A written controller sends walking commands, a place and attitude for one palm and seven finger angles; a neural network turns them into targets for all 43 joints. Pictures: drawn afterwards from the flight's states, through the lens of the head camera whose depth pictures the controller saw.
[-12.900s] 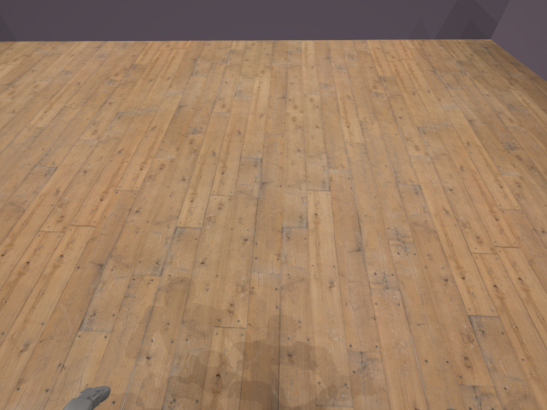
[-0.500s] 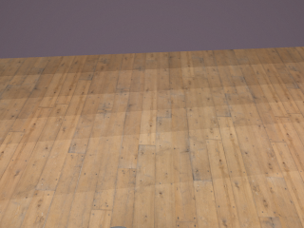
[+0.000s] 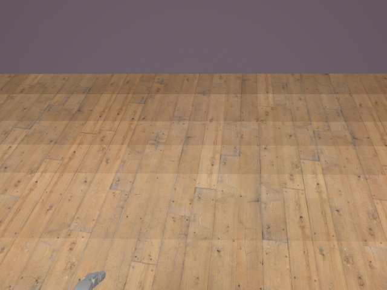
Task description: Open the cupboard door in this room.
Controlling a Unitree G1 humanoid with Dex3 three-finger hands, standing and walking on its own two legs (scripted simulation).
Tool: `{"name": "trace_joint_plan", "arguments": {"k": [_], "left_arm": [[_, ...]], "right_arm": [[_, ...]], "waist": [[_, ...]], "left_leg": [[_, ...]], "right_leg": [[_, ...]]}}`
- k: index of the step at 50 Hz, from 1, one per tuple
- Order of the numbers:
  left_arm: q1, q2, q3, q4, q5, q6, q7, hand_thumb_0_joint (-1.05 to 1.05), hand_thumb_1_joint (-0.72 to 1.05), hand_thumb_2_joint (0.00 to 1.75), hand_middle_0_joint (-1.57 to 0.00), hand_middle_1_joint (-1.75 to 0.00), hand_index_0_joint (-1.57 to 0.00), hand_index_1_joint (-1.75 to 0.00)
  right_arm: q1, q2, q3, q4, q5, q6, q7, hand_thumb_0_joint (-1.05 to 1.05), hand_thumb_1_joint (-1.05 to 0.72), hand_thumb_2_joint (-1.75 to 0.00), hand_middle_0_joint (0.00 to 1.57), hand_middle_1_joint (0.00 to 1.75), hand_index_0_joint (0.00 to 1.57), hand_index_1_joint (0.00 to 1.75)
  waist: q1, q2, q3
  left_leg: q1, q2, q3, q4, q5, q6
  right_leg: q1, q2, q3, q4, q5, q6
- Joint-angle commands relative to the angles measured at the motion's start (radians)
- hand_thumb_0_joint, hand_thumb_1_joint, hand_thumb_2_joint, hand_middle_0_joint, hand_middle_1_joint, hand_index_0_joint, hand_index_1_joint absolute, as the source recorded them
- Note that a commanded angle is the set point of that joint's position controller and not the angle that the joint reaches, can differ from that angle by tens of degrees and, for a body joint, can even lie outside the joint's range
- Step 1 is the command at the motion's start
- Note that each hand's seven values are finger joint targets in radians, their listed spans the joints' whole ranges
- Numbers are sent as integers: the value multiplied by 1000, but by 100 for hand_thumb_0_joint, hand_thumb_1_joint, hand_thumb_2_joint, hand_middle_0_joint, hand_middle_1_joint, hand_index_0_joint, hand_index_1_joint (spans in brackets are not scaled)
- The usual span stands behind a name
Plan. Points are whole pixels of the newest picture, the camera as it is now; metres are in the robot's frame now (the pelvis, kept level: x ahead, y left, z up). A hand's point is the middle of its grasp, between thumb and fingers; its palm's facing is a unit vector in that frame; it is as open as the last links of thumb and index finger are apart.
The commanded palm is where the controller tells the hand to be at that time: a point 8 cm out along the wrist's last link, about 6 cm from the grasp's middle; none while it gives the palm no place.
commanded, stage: turn or walk to find it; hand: left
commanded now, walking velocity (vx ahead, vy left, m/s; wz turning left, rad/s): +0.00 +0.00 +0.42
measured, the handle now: out of the picture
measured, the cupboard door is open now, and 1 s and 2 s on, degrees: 0 0 0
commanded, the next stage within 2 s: none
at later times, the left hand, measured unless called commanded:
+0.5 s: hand out of the picture -0.05 +0.19 -0.17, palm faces +0.29 -0.93 -0.24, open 7.3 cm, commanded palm none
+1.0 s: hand out of the picture -0.03 +0.22 -0.15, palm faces +0.42 -0.87 -0.25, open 7.4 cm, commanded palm none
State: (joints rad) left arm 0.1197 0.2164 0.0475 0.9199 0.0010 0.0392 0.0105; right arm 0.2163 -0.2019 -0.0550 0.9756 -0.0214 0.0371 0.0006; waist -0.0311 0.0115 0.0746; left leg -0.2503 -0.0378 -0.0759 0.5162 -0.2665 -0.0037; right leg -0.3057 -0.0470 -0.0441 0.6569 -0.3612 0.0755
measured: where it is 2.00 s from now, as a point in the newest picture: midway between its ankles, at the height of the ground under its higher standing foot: outside the picture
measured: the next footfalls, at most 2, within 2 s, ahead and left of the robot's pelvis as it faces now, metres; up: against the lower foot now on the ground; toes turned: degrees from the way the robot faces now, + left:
right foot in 0.02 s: +0.04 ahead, -0.12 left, +0.00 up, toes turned -3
left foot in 0.54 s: -0.04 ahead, +0.11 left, +0.00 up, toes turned +21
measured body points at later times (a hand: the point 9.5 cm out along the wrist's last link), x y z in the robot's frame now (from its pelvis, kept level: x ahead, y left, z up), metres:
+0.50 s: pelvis -0.03 -0.01 +0.00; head +0.01 +0.00 +0.45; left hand -0.07 +0.24 -0.15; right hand +0.11 -0.24 -0.15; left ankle -0.08 +0.11 -0.71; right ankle +0.00 -0.11 -0.73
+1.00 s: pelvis -0.05 -0.01 +0.01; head -0.02 +0.01 +0.45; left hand -0.05 +0.27 -0.13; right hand +0.09 -0.21 -0.15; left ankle -0.08 +0.10 -0.73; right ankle -0.01 -0.14 -0.70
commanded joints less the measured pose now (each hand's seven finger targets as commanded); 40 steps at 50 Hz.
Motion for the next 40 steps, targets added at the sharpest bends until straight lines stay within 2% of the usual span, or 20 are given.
{"name": "trace_joint_plan", "arguments": {"k": [1, 2, 3, 4, 6, 7, 9, 15, 21, 23, 25, 26, 27, 28, 29, 30, 31, 33, 37, 40], "left_arm": [[184, 227, 50, -17, 26, -54, 26, 0, 90, 90, -20, -30, -20, -30], [191, 255, 47, -27, 21, -50, 24, 0, 90, 90, -20, -30, -20, -30], [143, 221, 47, -40, 18, -48, 27, 0, 90, 90, -20, -30, -20, -30], [75, 193, 48, -59, 17, -48, 29, 0, 90, 90, -20, -30, -20, -30], [5, 142, 29, -76, 15, -45, 26, 0, 90, 90, -20, -30, -20, -30], [13, 127, 24, -76, 14, -51, 23, 0, 90, 90, -20, -30, -20, -30], [58, 123, 22, -64, 14, -56, 23, 0, 90, 90, -20, -30, -20, -30], [151, 149, 34, -22, 23, -55, 27, 0, 90, 90, -20, -30, -20, -30], [187, 193, 49, 8, 33, -46, 24, 0, 90, 90, -20, -30, -20, -30], [168, 201, 51, 15, 30, -41, 22, 0, 90, 90, -20, -30, -20, -30], [144, 191, 50, 19, 20, -34, 19, 0, 90, 90, -20, -30, -20, -30], [148, 161, 45, 11, 12, -27, 18, 0, 90, 90, -20, -30, -20, -30], [151, 95, 29, -24, 5, -20, 13, 0, 90, 90, -20, -30, -20, -30], [85, 92, 17, -44, 14, -9, 18, 0, 90, 90, -20, -30, -20, -30], [64, 100, 21, -35, 17, 0, 18, 0, 90, 90, -20, -30, -20, -30], [61, 100, 26, -20, 16, 4, 16, 0, 90, 90, -20, -30, -20, -30], [64, 110, 31, -9, 16, 3, 10, 0, 90, 90, -20, -30, -20, -30], [97, 110, 31, 11, 16, -3, 4, 0, 90, 90, -20, -30, -20, -30], [93, 110, 30, 10, 15, -2, 5, 0, 90, 90, -20, -30, -20, -30], [53, 108, 28, -9, 14, -4, 9, 0, 90, 90, -20, -30, -20, -30]], "right_arm": [[8, -84, -35, -96, 15, -23, -5, 0, -90, -90, 20, 30, 20, 30], [-24, -109, -41, -112, 10, -12, -10, 0, -90, -90, 20, 30, 20, 30], [-19, -127, -50, -98, 7, 3, -7, 0, -90, -90, 20, 30, 20, 30], [1, -127, -54, -77, 2, 15, -2, 0, -90, -90, 20, 30, 20, 30], [30, -118, -54, -36, -3, 22, 10, 0, -90, -90, 20, 30, 20, 30], [52, -107, -49, -28, -4, 22, 13, 0, -90, -90, 20, 30, 20, 30], [53, -105, -47, -21, -2, 24, 14, 0, -90, -90, 20, 30, 20, 30], [-27, -94, -34, -37, 3, 21, 11, 0, -90, -90, 20, 30, 20, 30], [-78, -73, -14, -57, 15, 2, 8, 0, -90, -90, 20, 30, 20, 30], [-51, -79, -13, -52, 15, -4, 5, 0, -90, -90, 20, 30, 20, 30], [-4, -95, -15, -40, 14, -14, 6, 0, -90, -90, 20, 30, 20, 30], [35, -146, -25, -32, 10, -25, 7, 0, -90, -90, 20, 30, 20, 30], [59, -244, -47, -40, 2, -31, 2, 0, -90, -90, 20, 30, 20, 30], [95, -282, -54, -26, 2, -19, -6, 0, -90, -90, 20, 30, 20, 30], [67, -251, -45, -22, -1, -20, -15, 0, -90, -90, 20, 30, 20, 30], [15, -225, -37, -35, -2, -23, -23, 0, -90, -90, 20, 30, 20, 30], [-29, -205, -31, -49, -2, -23, -27, 0, -90, -90, 20, 30, 20, 30], [-52, -191, -22, -58, 2, -30, -27, 0, -90, -90, 20, 30, 20, 30], [-19, -188, -26, -57, 7, -36, -25, 0, -90, -90, 20, 30, 20, 30], [18, -186, -31, -53, 5, -36, -24, 0, -90, -90, 20, 30, 20, 30]], "waist": [[77, -246, -175], [92, -293, -154], [71, -215, -122], [45, -246, -67], [6, -155, -4], [1, -144, -17], [16, -172, -31], [59, -174, -56], [87, -205, -103], [64, -215, -118], [27, -154, -128], [1, -9, -152], [-11, 291, -137], [-39, 254, -124], [-26, 188, -100], [-5, 227, -72], [8, 200, -44], [31, 155, -59], [27, 116, -85], [11, 103, -89]], "left_leg": [[-278, 8, -20, 238, -118, -8], [-289, -18, 0, 434, -360, -21], [-266, 13, -38, 578, -308, -16], [-277, 30, -43, 657, -257, -18], [-276, 54, -10, 728, -141, -31], [-283, 51, 4, 730, -100, -40], [-291, 57, 19, 725, -69, -55], [-272, 82, 59, 535, -152, -75], [-155, 74, 130, 263, -222, -52], [-92, 68, 152, 156, -168, -44], [62, 72, 155, -43, 17, -30], [190, 145, 63, -148, 162, -5], [291, 390, -262, -186, 494, 103], [214, 465, -269, -190, 615, 191], [169, 429, -212, -195, 562, 200], [134, 377, -187, -201, 512, 179], [118, 341, -160, -192, 500, 171], [154, 286, -94, -175, 567, 151], [180, 266, -96, -185, 563, 149], [198, 275, -153, -180, 558, 168]], "right_leg": [[403, -319, 275, -330, 361, -100], [275, -447, 366, -342, 484, -204], [170, -417, 300, -369, 354, -236], [91, -376, 270, -407, 197, -223], [48, -285, 143, -390, 175, -175], [74, -255, 87, -377, 232, -159], [116, -249, 50, -372, 280, -157], [226, -300, 29, -337, 426, -201], [259, -332, 6, -262, 568, -230], [241, -333, -14, -223, 563, -212], [149, -300, -76, -136, 457, -145], [37, -245, -126, -2, 319, -89], [-223, -103, -160, 193, -160, -8], [-219, -77, -72, 329, -301, -10], [-211, -89, -18, 386, -248, -16], [-225, -91, 6, 419, -188, -12], [-239, -83, 12, 447, -132, -8], [-237, -69, 13, 469, -62, 1], [-226, -60, 21, 458, -16, 19], [-231, -56, 32, 400, -32, 24]]}}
